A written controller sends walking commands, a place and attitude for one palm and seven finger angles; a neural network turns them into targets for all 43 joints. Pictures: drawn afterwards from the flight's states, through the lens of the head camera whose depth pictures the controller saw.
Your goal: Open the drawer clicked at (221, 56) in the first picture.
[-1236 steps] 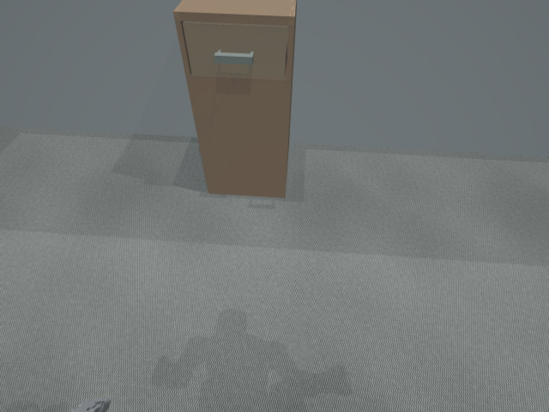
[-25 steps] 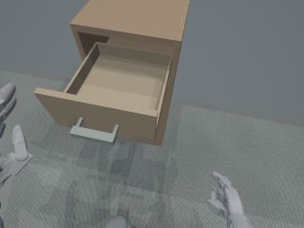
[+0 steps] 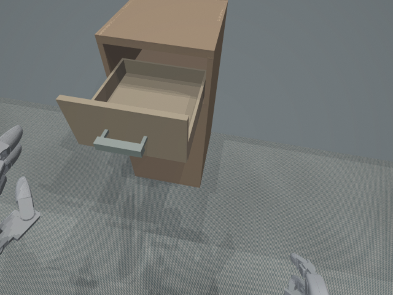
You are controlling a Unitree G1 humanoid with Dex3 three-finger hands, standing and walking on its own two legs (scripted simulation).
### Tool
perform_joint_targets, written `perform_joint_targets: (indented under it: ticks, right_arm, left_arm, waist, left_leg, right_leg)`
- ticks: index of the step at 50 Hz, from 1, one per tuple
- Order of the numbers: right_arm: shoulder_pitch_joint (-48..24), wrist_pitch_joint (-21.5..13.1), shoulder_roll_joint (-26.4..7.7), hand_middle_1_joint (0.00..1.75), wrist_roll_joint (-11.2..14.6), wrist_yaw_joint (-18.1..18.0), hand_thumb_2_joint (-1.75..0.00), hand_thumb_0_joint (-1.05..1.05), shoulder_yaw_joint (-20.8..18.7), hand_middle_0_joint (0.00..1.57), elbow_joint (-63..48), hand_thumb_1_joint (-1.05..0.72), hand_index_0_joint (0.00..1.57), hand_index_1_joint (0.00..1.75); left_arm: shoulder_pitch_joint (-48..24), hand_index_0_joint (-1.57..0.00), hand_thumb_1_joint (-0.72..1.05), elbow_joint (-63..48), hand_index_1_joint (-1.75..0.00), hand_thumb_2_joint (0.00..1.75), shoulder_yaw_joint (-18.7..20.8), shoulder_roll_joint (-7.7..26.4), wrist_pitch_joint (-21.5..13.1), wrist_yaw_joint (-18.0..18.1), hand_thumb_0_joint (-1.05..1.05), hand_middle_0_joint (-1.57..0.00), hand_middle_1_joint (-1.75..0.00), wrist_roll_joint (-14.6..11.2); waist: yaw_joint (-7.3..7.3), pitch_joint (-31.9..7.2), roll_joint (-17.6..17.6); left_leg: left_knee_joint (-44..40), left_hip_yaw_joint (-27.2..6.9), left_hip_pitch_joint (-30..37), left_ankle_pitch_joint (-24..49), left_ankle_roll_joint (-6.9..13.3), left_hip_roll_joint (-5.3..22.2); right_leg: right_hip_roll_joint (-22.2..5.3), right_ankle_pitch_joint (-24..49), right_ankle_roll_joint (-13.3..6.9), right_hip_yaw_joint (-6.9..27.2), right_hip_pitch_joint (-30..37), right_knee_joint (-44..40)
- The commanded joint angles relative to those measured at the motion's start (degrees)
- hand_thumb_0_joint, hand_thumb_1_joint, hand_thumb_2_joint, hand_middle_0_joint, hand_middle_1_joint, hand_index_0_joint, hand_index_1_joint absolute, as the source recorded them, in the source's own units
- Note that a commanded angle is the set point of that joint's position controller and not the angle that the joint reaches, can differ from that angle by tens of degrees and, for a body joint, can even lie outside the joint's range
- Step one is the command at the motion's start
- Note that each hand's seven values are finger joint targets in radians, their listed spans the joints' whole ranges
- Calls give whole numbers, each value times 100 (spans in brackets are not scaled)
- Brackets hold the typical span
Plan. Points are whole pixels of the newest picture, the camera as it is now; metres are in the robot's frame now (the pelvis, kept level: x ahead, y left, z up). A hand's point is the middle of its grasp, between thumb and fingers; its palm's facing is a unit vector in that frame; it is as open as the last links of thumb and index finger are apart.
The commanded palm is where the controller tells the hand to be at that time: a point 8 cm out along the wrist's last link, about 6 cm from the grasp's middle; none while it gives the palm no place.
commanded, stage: stop stepping back and stand still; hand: left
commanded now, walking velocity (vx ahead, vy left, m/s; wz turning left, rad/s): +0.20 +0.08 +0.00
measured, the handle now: (122, 141) +0.49 +0.23 -0.03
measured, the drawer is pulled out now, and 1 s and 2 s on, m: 0.29 0.29 0.29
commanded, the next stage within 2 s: let the arm hang, fingers relaxed in 0.40 s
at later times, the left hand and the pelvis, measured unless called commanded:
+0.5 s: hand (21, 239) +0.16 +0.23 +0.17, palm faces +0.37 -0.81 -0.46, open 7.4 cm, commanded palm none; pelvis -0.02 +0.00 +0.00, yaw +2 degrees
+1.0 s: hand out of the picture -0.07 +0.19 -0.16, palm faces +0.05 -0.97 -0.23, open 7.1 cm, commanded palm none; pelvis -0.02 +0.00 +0.01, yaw +2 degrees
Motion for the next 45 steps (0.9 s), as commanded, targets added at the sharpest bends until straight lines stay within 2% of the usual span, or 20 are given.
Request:
perform_joint_targets:
  ticks: [1, 3, 4, 5, 8, 9, 12, 13, 16, 19, 20, 24, 25, 26, 29, 31, 34, 37, 41, 45]
  right_arm:
    - [-478, -464, -731, 30, -85, -124, -90, 0, -195, 20, -971, -90, 20, 30]
    - [-500, -547, -968, 30, -95, -97, -90, 0, -295, 20, -1146, -90, 20, 30]
    - [-570, -531, -860, 30, -72, -69, -90, 0, -281, 20, -1120, -90, 20, 30]
    - [-583, -502, -762, 30, -65, -48, -90, 0, -248, 20, -1098, -90, 20, 30]
    - [-618, -482, -832, 30, 6, -17, -90, 0, -241, 20, -1052, -90, 20, 30]
    - [-611, -465, -855, 30, 9, -37, -90, 0, -285, 20, -1059, -90, 20, 30]
    - [-365, -424, -743, 30, 21, -39, -90, 0, -333, 20, -930, -90, 20, 30]
    - [-338, -426, -724, 30, -8, -46, -90, 0, -334, 20, -866, -90, 20, 30]
    - [-424, -477, -698, 30, -46, -87, -90, 0, -220, 20, -897, -90, 20, 30]
    - [-586, -527, -783, 30, -52, -130, -90, 0, -206, 20, -988, -90, 20, 30]
    - [-620, -513, -718, 30, -31, -127, -90, 0, -171, 20, -1011, -90, 20, 30]
    - [-596, -565, -754, 30, 11, -83, -90, 0, -213, 20, -1040, -90, 20, 30]
    - [-351, -595, -1372, 30, -78, 449, -90, 0, -569, 20, 500, -90, 20, 30]
    - [233, -233, -807, 30, -33, 465, -90, 0, -474, 20, 492, -90, 20, 30]
    - [432, 155, -639, 30, -136, 459, -90, 0, -301, 20, 443, -90, 20, 30]
    - [288, 311, -698, 30, -183, 423, -90, 0, -280, 20, 545, -90, 20, 30]
    - [61, 365, -701, 30, -241, 356, -90, 0, -160, 20, 852, -90, 20, 30]
    - [-14, 372, -695, 30, -185, 266, -90, 0, -93, 20, 1252, -90, 20, 30]
    - [360, 426, -383, 30, -166, 212, -90, 0, -104, 20, 1752, -90, 20, 30]
    - [731, 460, -315, 30, -120, 196, -90, 0, -91, 20, 2149, -90, 20, 30]
  left_arm:
    - [24, -20, 90, -799, -30, 90, 534, 771, -260, 175, 0, -20, -30, 104]
    - [-99, -20, 90, -1323, -30, 90, 575, 891, -390, 158, 0, -20, -30, 126]
    - [-72, -20, 90, -1386, -30, 90, 691, 1007, -403, 159, 0, -20, -30, 127]
    - [71, -20, 90, -1133, -30, 90, 714, 931, -346, 140, 0, -20, -30, 188]
    - [8, -20, 90, -691, -30, 90, 646, 861, -336, 80, 0, -20, -30, 153]
    - [-134, -20, 90, -652, -30, 90, 672, 931, -354, 58, 0, -20, -30, 128]
    - [-412, -20, 90, -629, -30, 90, 765, 1019, -420, 30, 0, -20, -30, 13]
    - [-433, -20, 90, -628, -30, 90, 681, 937, -402, 35, 0, -20, -30, 17]
    - [-348, -20, 90, -789, -30, 90, 531, 791, -399, 74, 0, -20, -30, 38]
    - [-301, -20, 90, -1020, -30, 90, 588, 875, -466, 106, 0, -20, -30, 100]
    - [-372, -20, 90, -994, -30, 90, 537, 782, -445, 114, 0, -20, -30, 160]
    - [-321, -20, 90, -711, -30, 90, 571, 802, -416, 84, 0, -20, -30, 74]
    - [-949, -20, 90, 4053, -30, 90, -1478, -183, 623, -742, 0, -20, -30, 642]
    - [-821, -20, 90, 4327, -30, 90, -1424, -339, 1008, -803, 0, -20, -30, 517]
    - [-1540, -20, 90, 5122, -30, 90, -1539, -319, 1094, -783, 0, -20, -30, 469]
    - [-1855, -20, 90, 5827, -30, 90, -1615, -254, 1156, -765, 0, -20, -30, 445]
    - [-2200, -20, 90, 6961, -30, 90, -1710, -348, 1238, -745, 0, -20, -30, 364]
    - [-2032, -20, 90, 8081, -30, 90, -1803, -373, 1182, -757, 0, -20, -30, 322]
    - [-1885, -20, 90, 8930, -30, 90, -1796, -562, 1109, -765, 0, -20, -30, 321]
    - [-1856, -20, 90, 9478, -30, 90, -1914, -617, 1075, -763, 0, -20, -30, 295]
  waist:
    - [-91, -331, 156]
    - [3, -480, 1327]
    - [-9, -536, 1867]
    - [-55, -426, 1794]
    - [47, 40, 910]
    - [-1, 115, 501]
    - [-72, -424, -841]
    - [-94, -404, -816]
    - [-151, -338, -22]
    - [-27, -223, 1465]
    - [-35, -90, 1463]
    - [-37, -335, 248]
    - [-250, -251, 215]
    - [-210, -896, 19]
    - [-124, -781, -1287]
    - [-97, -324, -1037]
    - [47, 75, 965]
    - [204, -197, 851]
    - [121, -238, 1054]
    - [46, -122, 576]
  left_leg:
    - [-2191, -49, 796, -281, 247, 137]
    - [-3032, -1193, 365, -368, 604, 1014]
    - [-3345, -1679, 13, -1224, 713, 1367]
    - [-3450, -1680, -521, -1732, 774, 1387]
    - [-2698, -1051, -1209, -1254, 645, 1073]
    - [-2174, -742, -1099, -919, 478, 722]
    - [-139, 9, -153, -218, 150, -94]
    - [24, 39, 291, -122, 142, -73]
    - [-1736, -66, 893, 204, 245, 135]
    - [-3105, -1492, 202, -1063, 556, 1115]
    - [-3244, -1594, -245, -1145, 607, 1257]
    - [-2113, -670, -51, 828, 281, 577]
    - [-727, -375, -10, 1463, 151, 379]
    - [-724, -330, 415, 1513, 16, 312]
    - [-528, -326, 135, 1208, 58, 90]
    - [-855, -370, 335, 1547, 99, 108]
    - [-2015, -1026, 216, 2348, 306, 621]
    - [-2236, -833, 287, 2087, 274, 631]
    - [-2399, -544, 643, 1082, 187, 485]
    - [-2460, -486, 853, 1057, 183, 512]
  right_leg:
    - [-938, -2628, -33, 1062, -300, -1367]
    - [-52, -1478, 237, 386, 359, 315]
    - [-20, -1500, 317, 170, 358, 1043]
    - [37, -1387, 348, 132, 516, 1520]
    - [-47, -1250, 300, 124, 1245, 161]
    - [-189, -1298, 191, 478, 1206, -569]
    - [-1506, -3020, -440, 2439, 255, -2103]
    - [-1603, -3260, -517, 2433, -263, -2239]
    - [-998, -2305, -246, 1333, -261, -1272]
    - [-155, -1547, 213, 567, 165, 155]
    - [-84, -1191, 250, 409, 465, 468]
    - [-398, 52, 155, 954, 1045, -614]
    - [-916, 1540, -9, 800, 93, 53]
    - [-900, 1394, -129, 1008, 250, -68]
    - [-925, 683, -293, 888, 459, -373]
    - [-896, 904, -274, 896, 285, -421]
    - [-278, 82, 54, 631, 424, -125]
    - [-269, 231, 33, 767, 1160, -532]
    - [-358, -17, -54, 854, 1110, -1101]
    - [-395, -126, -68, 823, 994, -1352]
